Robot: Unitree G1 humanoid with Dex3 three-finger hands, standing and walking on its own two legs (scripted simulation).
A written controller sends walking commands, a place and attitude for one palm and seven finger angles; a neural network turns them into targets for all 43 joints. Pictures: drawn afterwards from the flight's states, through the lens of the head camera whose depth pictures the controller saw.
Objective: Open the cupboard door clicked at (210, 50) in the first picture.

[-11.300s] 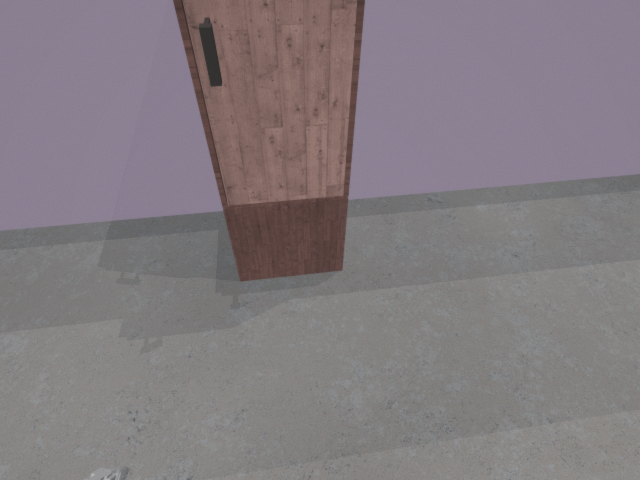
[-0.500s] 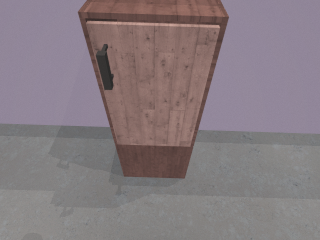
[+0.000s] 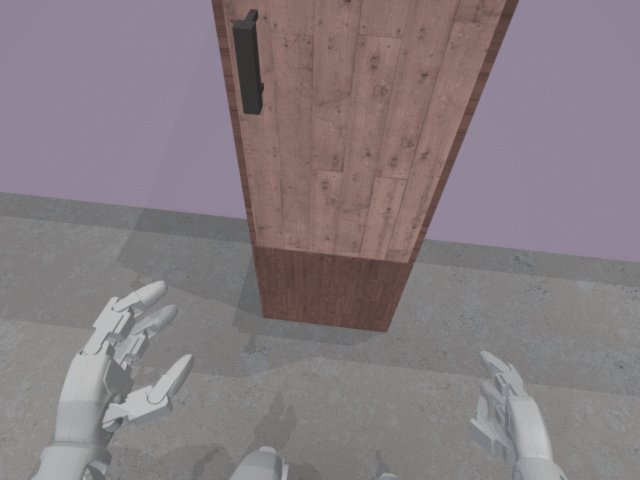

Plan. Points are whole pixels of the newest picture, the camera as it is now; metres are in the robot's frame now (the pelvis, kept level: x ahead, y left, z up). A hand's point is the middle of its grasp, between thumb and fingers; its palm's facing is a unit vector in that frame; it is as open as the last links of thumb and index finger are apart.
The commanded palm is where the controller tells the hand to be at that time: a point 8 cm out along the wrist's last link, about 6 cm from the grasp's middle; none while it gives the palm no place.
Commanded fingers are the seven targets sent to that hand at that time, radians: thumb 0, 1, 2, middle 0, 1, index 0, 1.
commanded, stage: raise the hand with hooked fingers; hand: left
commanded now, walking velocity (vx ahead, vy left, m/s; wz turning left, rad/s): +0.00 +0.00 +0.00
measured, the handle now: (252, 62) +0.61 +0.17 +0.20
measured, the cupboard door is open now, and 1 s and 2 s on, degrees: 0 0 0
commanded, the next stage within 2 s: move the hooked fingers beside the handle in 1.54 s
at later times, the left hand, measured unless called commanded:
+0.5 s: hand (124, 285) +0.27 +0.23 +0.13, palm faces +0.02 -1.00 -0.06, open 12.4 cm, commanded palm +0.24 +0.29 +0.15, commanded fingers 0.00 -0.36 0.36 -0.29 -1.11 -0.29 -1.11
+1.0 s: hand (70, 194) +0.31 +0.28 +0.21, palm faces +0.06 -1.00 -0.06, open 13.9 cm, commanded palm +0.28 +0.32 +0.22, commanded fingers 0.00 -0.50 0.30 -0.30 -1.20 -0.30 -1.20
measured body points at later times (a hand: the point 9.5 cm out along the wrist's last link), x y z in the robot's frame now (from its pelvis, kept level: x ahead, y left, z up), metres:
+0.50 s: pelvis +0.01 +0.01 +0.04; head +0.03 +0.01 +0.49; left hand +0.26 +0.29 +0.14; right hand +0.16 -0.25 -0.03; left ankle +0.04 +0.13 -0.67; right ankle +0.01 -0.10 -0.67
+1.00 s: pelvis +0.02 +0.01 +0.06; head +0.01 +0.00 +0.51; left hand +0.30 +0.33 +0.22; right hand +0.20 -0.22 -0.01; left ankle +0.04 +0.13 -0.67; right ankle +0.01 -0.10 -0.67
